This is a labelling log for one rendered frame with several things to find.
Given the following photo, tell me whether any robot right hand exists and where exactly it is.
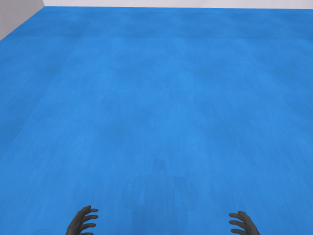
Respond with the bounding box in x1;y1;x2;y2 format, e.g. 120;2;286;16
229;211;261;235

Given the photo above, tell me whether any robot left hand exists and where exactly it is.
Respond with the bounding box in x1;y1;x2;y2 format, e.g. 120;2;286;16
65;205;98;235

